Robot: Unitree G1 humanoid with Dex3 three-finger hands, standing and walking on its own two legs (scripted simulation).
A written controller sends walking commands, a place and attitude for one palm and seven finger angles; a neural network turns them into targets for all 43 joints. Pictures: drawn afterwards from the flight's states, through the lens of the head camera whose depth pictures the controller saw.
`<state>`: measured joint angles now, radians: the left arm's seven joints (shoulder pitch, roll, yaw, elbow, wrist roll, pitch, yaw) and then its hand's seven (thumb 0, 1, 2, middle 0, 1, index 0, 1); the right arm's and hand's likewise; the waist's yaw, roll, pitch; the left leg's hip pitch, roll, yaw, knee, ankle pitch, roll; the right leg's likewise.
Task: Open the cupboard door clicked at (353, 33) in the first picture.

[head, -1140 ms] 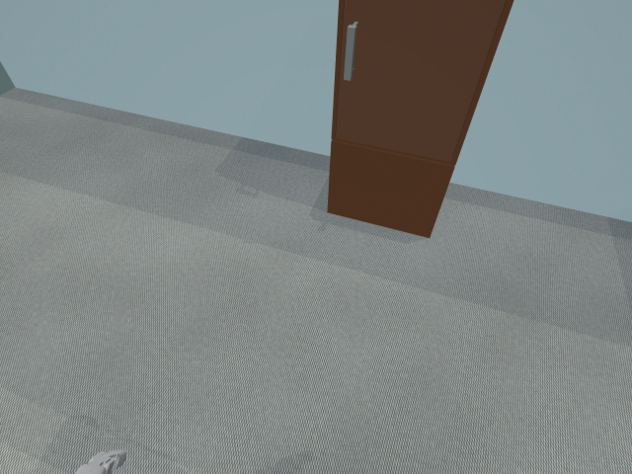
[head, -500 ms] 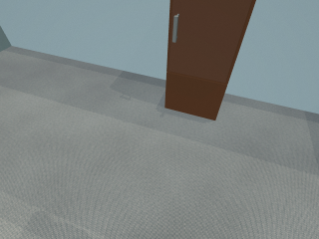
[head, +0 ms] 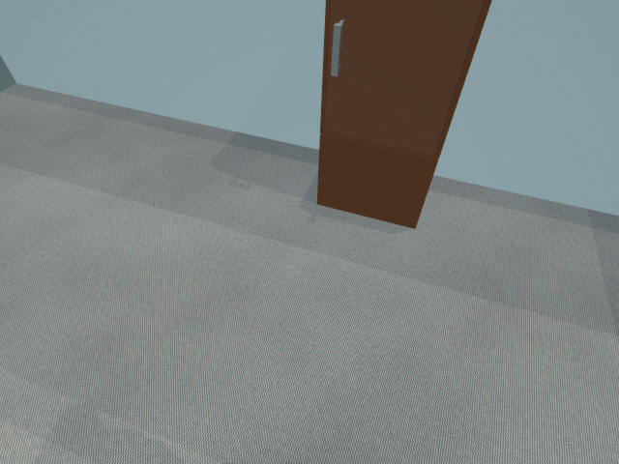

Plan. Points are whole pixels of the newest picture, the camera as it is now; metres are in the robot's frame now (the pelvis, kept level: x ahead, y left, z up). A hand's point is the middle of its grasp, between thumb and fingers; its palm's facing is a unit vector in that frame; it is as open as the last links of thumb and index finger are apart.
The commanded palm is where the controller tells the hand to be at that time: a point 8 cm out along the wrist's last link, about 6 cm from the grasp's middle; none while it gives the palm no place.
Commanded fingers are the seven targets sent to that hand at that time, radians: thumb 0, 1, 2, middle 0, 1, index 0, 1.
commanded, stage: look at it before walking up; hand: left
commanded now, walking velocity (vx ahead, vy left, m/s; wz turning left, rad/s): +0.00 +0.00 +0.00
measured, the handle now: (338, 48) +1.30 -0.02 -0.02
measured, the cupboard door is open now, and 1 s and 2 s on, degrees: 0 0 0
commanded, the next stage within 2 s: walk to a spot facing it in 0.40 s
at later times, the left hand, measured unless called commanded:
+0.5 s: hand out of the picture +0.09 +0.25 -0.15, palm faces -0.02 -0.94 -0.34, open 7.4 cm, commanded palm none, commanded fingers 0.00 0.90 0.90 -0.20 -0.30 -0.20 -0.30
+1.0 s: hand out of the picture +0.10 +0.22 -0.18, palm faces +0.06 -0.99 -0.15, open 7.4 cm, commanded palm none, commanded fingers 0.00 0.90 0.90 -0.20 -0.30 -0.20 -0.30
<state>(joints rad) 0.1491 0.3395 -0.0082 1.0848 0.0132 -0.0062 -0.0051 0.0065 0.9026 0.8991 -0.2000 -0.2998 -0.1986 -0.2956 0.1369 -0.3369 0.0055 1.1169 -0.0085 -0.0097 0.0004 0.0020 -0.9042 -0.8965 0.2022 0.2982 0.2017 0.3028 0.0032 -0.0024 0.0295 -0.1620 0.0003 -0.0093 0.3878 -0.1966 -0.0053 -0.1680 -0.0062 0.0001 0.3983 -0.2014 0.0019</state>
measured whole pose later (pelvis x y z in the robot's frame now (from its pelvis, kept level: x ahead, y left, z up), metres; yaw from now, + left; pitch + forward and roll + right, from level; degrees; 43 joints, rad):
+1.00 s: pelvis +0.12 +0.04 +0.00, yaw +3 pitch +0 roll -1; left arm 0.30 0.20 0.03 1.10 0.03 0.00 -0.02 0.01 0.91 0.90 -0.20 -0.30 -0.19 -0.30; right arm 0.48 -0.11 0.00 1.16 -0.02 -0.07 -0.03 0.00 -0.91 -0.90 0.20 0.30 0.20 0.30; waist -0.02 -0.03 0.03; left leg -0.02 -0.02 0.05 0.34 -0.32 0.05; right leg -0.50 -0.07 -0.07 1.08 -0.32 0.01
